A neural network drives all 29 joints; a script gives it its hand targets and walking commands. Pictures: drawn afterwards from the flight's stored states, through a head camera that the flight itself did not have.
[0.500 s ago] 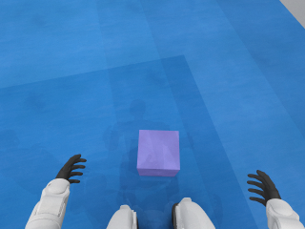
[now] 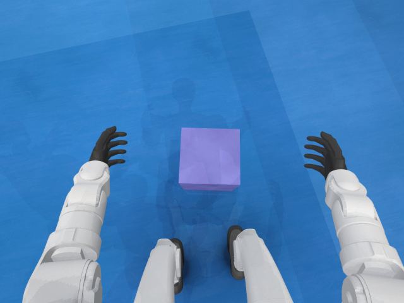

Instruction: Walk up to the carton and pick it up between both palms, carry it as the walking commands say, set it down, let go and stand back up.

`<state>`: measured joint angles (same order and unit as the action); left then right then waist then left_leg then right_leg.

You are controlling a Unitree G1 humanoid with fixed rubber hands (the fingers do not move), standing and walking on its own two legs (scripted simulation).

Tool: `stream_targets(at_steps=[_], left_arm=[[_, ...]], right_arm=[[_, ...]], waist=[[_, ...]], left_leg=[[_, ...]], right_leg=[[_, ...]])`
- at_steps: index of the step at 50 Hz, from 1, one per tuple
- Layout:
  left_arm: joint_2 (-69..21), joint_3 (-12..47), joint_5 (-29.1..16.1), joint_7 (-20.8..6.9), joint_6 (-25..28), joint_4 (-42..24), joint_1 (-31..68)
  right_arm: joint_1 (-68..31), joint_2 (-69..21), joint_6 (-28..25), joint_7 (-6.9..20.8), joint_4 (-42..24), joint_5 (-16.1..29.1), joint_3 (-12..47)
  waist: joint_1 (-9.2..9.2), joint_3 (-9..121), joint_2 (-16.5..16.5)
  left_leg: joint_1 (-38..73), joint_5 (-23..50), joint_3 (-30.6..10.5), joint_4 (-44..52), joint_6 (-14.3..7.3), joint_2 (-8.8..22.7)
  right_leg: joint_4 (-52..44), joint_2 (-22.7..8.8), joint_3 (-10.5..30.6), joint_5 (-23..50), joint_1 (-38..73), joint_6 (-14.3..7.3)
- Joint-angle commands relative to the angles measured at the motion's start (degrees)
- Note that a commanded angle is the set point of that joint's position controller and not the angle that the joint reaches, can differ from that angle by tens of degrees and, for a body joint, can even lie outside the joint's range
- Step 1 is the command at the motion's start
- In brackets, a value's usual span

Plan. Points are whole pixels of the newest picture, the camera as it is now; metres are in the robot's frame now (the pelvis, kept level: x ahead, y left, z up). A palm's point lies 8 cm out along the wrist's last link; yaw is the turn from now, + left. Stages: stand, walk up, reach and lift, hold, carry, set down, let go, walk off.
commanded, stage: reach and lift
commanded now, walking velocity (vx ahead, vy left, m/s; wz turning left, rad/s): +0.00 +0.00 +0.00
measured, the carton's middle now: (209, 162) +0.47 -0.03 -0.57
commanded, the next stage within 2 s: none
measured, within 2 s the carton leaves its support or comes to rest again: neither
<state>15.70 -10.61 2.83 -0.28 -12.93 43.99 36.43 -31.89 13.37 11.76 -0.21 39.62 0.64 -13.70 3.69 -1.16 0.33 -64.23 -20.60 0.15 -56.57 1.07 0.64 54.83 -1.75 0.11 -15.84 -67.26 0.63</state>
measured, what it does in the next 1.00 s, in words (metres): lowers itself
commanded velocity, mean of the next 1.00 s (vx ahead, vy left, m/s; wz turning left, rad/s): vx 0.00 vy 0.00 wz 0.00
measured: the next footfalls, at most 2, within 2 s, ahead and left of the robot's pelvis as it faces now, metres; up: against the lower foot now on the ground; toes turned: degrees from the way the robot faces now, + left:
none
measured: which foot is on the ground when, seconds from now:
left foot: down 0.00-1.00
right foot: down 0.00-1.00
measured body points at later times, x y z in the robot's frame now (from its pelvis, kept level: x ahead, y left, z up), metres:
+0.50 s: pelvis +0.00 -0.01 -0.04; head +0.30 -0.01 +0.29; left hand +0.51 +0.16 -0.17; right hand +0.48 -0.23 -0.16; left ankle +0.04 +0.13 -0.66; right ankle +0.08 -0.13 -0.66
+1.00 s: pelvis -0.02 -0.01 -0.14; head +0.31 +0.00 +0.16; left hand +0.50 +0.16 -0.29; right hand +0.48 -0.22 -0.29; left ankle +0.04 +0.13 -0.66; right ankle +0.08 -0.13 -0.66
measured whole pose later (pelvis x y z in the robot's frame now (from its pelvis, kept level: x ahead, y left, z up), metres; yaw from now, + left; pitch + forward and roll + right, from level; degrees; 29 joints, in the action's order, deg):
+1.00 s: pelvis -0.02 -0.01 -0.14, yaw +2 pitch +53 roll +1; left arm 12.3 -13.8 0.7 4.0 -7.7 47.0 60.7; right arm -58.5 12.3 6.2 -2.2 46.1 0.3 -20.3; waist 3.1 7.6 0.0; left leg -112.0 -28.3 -3.0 -87.3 2.9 -2.1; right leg 85.1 -0.2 1.6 -23.0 -115.0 0.9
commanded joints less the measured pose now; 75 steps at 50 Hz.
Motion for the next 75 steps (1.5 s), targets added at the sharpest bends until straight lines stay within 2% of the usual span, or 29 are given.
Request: stream_targets(at_steps=[1,5,6,11,17,20,27,29,30,31,32,36,37,38,39,44,46,48,49,50,52,54,60,61,63,64,65,68,75], left_arm=[[7.5,-1.8,-0.2,0.3,3.1,-5.7,16.0],[5.6,-1.9,-0.9,0.5,4.7,-3.3,20.3],[5.5,-1.5,-1.5,0.3,4.9,-3.4,21.9],[5.6,-4.0,0.0,0.7,6.3,-1.9,28.3],[4.7,-6.0,0.2,1.2,6.8,-1.4,35.9],[3.5,-6.4,0.6,1.1,6.9,-1.6,36.5],[1.7,-7.6,2.7,1.5,7.4,-7.3,33.5],[0.0,-7.0,2.5,1.4,7.5,-7.6,34.0],[-0.3,-7.3,2.9,1.3,7.6,-7.2,33.9],[-0.5,-7.0,2.8,1.3,7.5,-6.4,34.6],[-0.3,-7.9,3.6,1.5,7.6,-6.2,34.4],[-2.0,-6.5,3.0,1.8,7.8,-4.1,34.0],[-0.6,-8.0,3.3,2.3,7.8,-3.7,34.2],[-0.8,-6.7,3.0,2.4,7.7,-3.8,34.3],[-0.1,-7.1,2.8,2.6,7.9,-3.2,34.1],[1.5,-4.9,-0.1,3.7,7.4,-5.7,38.4],[1.3,-4.1,-1.1,4.1,7.0,-3.5,37.7],[2.5,-2.8,-2.4,4.7,7.1,-6.6,40.3],[2.6,-2.8,-3.1,4.8,6.8,-6.2,40.6],[3.5,-2.9,-3.0,5.1,6.8,-5.3,40.8],[2.8,-1.7,-4.2,5.3,6.6,-4.0,41.8],[3.4,-1.8,-4.1,5.6,6.6,-4.1,42.6],[5.0,-1.1,-6.0,6.1,7.0,-2.2,45.2],[4.9,-0.6,-5.9,6.3,7.1,-1.9,44.8],[5.2,-0.4,-7.2,6.4,7.6,-1.2,45.7],[5.5,-0.2,-6.9,6.5,7.6,-0.2,44.9],[5.4,0.7,-7.8,6.8,7.8,0.0,45.6],[5.2,1.9,-8.0,7.1,8.3,1.0,47.1],[6.9,3.6,-10.1,7.6,10.0,4.6,48.8]], right_arm=[[-12.7,7.4,-3.2,-0.7,-5.7,0.4,-2.9],[-17.0,6.1,-5.0,-1.2,-4.5,0.6,-3.0],[-18.1,5.6,-5.0,-1.4,-3.3,0.3,-3.3],[-25.2,4.4,-6.0,-1.6,-3.1,0.2,-4.3],[-35.4,5.9,-6.3,-1.5,-3.2,-2.4,-6.8],[-35.0,4.4,-6.5,-1.7,-2.1,-3.4,-7.6],[-32.5,4.1,-7.3,-0.4,-6.7,-4.9,-10.6],[-31.8,2.9,-7.7,0.2,-5.1,-5.5,-10.5],[-32.6,2.7,-7.8,0.0,-5.2,-5.3,-10.8],[-32.4,2.9,-7.7,0.4,-3.8,-5.6,-11.1],[-32.3,2.6,-7.9,0.3,-3.6,-5.6,-11.5],[-34.1,1.9,-8.4,0.4,-2.0,-4.7,-10.5],[-33.8,2.8,-8.4,-0.1,-0.7,-5.3,-11.2],[-33.9,3.2,-8.4,-0.2,-0.9,-4.9,-11.4],[-33.9,2.9,-8.3,-0.5,-0.1,-4.3,-10.5],[-37.7,6.0,-8.0,-1.6,-1.7,-2.8,-9.3],[-38.1,6.7,-7.9,-2.0,-1.5,-1.4,-8.0],[-40.2,7.1,-7.6,-2.2,-2.5,0.2,-6.9],[-40.1,8.0,-7.5,-2.5,-2.9,0.2,-6.8],[-40.7,8.3,-7.5,-2.6,-1.8,0.9,-6.4],[-42.1,8.5,-7.3,-2.8,-0.7,1.6,-6.0],[-42.2,8.7,-7.2,-2.8,0.6,2.4,-5.3],[-46.2,10.1,-7.8,-3.7,1.8,3.9,-3.7],[-45.8,9.8,-7.8,-3.8,2.5,4.6,-2.9],[-47.0,10.5,-8.4,-4.1,3.4,4.4,-2.9],[-47.1,11.3,-8.6,-4.4,3.3,4.9,-2.7],[-47.2,10.7,-8.8,-4.5,4.5,5.1,-2.0],[-47.9,11.8,-9.2,-4.7,6.4,6.1,-1.7],[-50.0,12.3,-10.9,-5.6,10.6,8.5,0.5]], waist=[[0.43,43.3,-2.9],[0.5,47.1,-2.8],[1.31,49.0,-1.0],[-0.66,53.1,-2.5],[-0.63,58.9,-0.1],[0.25,62.2,0.3],[-0.31,67.8,-0.9],[0.5,63.7,-1.2],[-0.57,62.8,-2.1],[0.27,60.2,-2.2],[-0.34,59.5,-3.1],[-0.95,59.1,-3.1],[-0.45,59.8,-1.2],[0.06,60.1,-2.8],[-0.77,61.2,-2.2],[0.67,67.2,-1.4],[-0.1,68.2,-2.3],[-0.14,70.2,-2.1],[1.03,71.5,-1.5],[0.03,68.8,-1.8],[0.61,67.1,-2.0],[-0.25,65.4,-2.9],[0.04,65.5,-0.6],[-0.9,67.5,-1.3],[0.67,63.1,0.9],[-0.47,67.2,-0.5],[0.53,65.8,1.3],[-0.03,63.0,-2.4],[0.07,60.3,-1.4]], left_leg=[[15.2,11.6,0.4,4.4,0.8,-4.6],[11.2,13.2,0.7,2.9,0.7,-5.2],[9.1,12.5,0.7,2.6,0.6,-5.5],[3.5,12.6,2.0,1.8,0.7,-6.2],[-1.7,11.9,2.6,0.8,0.9,-6.7],[-1.0,15.0,2.9,-0.5,1.2,-6.7],[0.9,24.4,1.7,-2.2,2.0,-6.9],[-0.7,23.6,1.1,-2.9,2.5,-6.4],[-2.5,22.6,1.7,-3.3,2.8,-6.6],[-3.9,22.4,1.2,-4.1,2.9,-6.4],[-4.9,21.5,1.5,-5.1,3.1,-6.4],[-11.2,18.8,1.7,-10.3,3.6,-6.6],[-14.3,16.4,2.1,-12.1,3.7,-6.9],[-13.9,16.7,1.8,-12.8,3.9,-6.7],[-15.7,15.2,2.6,-14.8,4.0,-6.9],[-19.8,11.8,3.2,-20.5,4.0,-7.1],[-20.4,10.8,3.7,-22.7,3.8,-7.2],[-21.5,9.6,3.8,-24.9,3.5,-7.2],[-21.5,9.0,4.0,-26.5,3.4,-7.2],[-24.4,7.2,4.2,-27.4,3.3,-7.0],[-25.8,6.1,4.1,-29.0,3.0,-6.8],[-25.5,3.9,4.3,-30.6,2.8,-6.5],[-31.0,2.1,4.9,-36.4,2.2,-6.3],[-29.1,3.0,5.1,-37.4,2.4,-6.3],[-34.0,3.4,4.1,-39.1,2.1,-6.1],[-31.1,4.1,4.5,-40.3,2.3,-5.8],[-32.7,4.2,3.9,-40.9,2.2,-5.8],[-31.9,4.1,3.7,-43.1,2.2,-5.5],[-35.0,3.5,3.3,-48.8,2.2,-4.7]], right_leg=[[-2.2,4.2,-2.6,15.3,22.2,2.4],[-1.0,4.5,-2.2,17.3,20.0,2.2],[-0.8,4.5,-2.5,17.9,21.4,2.3],[1.1,4.5,-2.1,18.2,19.8,2.2],[2.7,4.6,-2.5,19.1,20.8,2.3],[3.4,4.9,-2.7,23.3,21.5,2.2],[5.7,5.3,-3.0,32.1,19.7,1.8],[5.7,5.3,-3.3,29.9,14.8,1.5],[5.9,5.3,-2.9,29.2,14.2,1.4],[6.8,5.3,-3.1,28.0,10.6,1.7],[7.4,5.2,-2.9,26.8,8.4,1.9],[12.5,5.5,-2.8,24.1,4.3,2.1],[14.4,5.6,-3.1,23.2,4.3,2.5],[15.3,5.6,-3.3,22.8,2.6,2.3],[17.0,5.6,-3.0,22.1,2.2,2.3],[22.9,5.4,-3.3,19.7,1.8,2.4],[25.3,5.3,-3.4,18.6,0.4,2.4],[27.7,5.3,-3.6,17.4,-0.6,2.2],[29.0,5.3,-4.1,17.0,-1.3,2.4],[30.3,5.1,-3.9,15.6,-3.3,2.4],[31.7,5.1,-4.0,13.5,-6.0,2.3],[33.2,5.1,-4.4,9.6,-10.3,2.3],[38.9,4.8,-4.3,8.5,-12.1,2.7],[39.9,4.7,-4.1,9.1,-11.6,2.6],[41.8,4.5,-4.1,10.0,-14.0,2.7],[42.8,4.3,-3.8,10.5,-12.0,2.7],[44.1,4.3,-4.5,10.9,-12.8,2.9],[46.0,4.3,-4.2,8.3,-18.4,2.8],[51.4,3.6,-3.7,8.2,-20.0,2.9]])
